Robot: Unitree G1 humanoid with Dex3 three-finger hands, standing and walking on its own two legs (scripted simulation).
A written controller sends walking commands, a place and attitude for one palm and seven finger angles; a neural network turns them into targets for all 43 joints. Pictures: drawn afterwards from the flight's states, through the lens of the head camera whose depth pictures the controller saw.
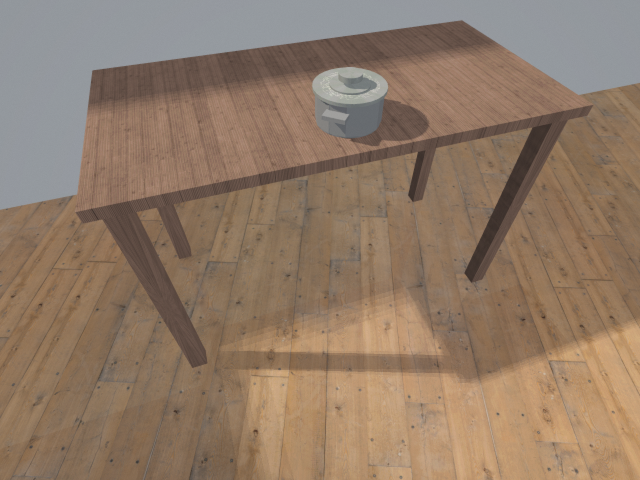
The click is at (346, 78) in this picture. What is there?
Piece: lid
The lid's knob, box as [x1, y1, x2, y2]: [338, 67, 362, 83]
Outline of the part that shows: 338,73 339,80 345,83 356,83 362,79 362,71 358,68 345,67 340,69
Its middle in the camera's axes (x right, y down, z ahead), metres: +0.06 -0.35 +0.82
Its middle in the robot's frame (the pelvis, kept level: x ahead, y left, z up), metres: +0.87 -0.01 +0.09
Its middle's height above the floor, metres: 0.87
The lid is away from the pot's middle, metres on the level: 0.00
